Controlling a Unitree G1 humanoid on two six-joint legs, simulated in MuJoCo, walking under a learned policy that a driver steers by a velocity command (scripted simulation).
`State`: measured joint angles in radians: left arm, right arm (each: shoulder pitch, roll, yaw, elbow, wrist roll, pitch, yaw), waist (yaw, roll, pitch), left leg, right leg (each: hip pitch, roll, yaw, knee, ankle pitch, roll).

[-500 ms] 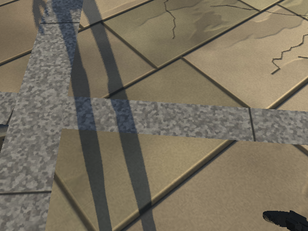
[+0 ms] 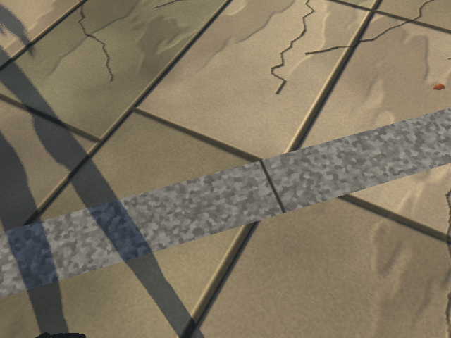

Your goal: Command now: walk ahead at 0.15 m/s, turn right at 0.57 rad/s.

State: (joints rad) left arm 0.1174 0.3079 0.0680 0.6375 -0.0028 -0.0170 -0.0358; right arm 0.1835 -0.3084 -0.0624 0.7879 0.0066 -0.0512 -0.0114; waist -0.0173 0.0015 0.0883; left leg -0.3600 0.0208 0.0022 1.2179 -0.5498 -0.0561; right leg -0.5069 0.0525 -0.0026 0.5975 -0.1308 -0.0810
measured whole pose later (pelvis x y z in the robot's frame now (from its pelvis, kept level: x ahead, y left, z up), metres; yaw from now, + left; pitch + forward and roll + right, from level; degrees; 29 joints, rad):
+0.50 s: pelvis +0.08 +0.04 +0.02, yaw -12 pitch +1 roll +0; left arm 0.16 0.30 0.06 0.64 0.01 0.04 0.02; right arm 0.18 -0.25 -0.04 0.75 -0.03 -0.02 -0.01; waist -0.02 -0.03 0.02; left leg -0.30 0.00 -0.04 0.52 -0.24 0.00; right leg -0.42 0.10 0.13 0.82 -0.48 0.03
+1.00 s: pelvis +0.17 +0.05 +0.01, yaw -13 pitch +1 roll +0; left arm 0.39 0.29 0.06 0.78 -0.02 -0.02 0.01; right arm 0.20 -0.30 -0.05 0.77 0.01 -0.09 0.04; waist 0.03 -0.03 0.00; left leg -0.31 -0.02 0.05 0.58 -0.29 0.05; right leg -0.22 -0.01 0.09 0.79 -0.47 0.00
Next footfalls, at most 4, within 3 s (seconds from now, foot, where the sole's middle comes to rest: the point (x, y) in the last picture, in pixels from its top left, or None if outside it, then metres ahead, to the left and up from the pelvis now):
0.38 left None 0.17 0.15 -0.76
0.66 right None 0.08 -0.10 -0.76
0.94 left None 0.24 0.13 -0.76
1.38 right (297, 303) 0.49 -0.16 -0.76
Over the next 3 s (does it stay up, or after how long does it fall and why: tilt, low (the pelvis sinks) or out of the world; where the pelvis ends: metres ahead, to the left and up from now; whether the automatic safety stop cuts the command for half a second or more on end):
stays up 0.73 0.20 0.03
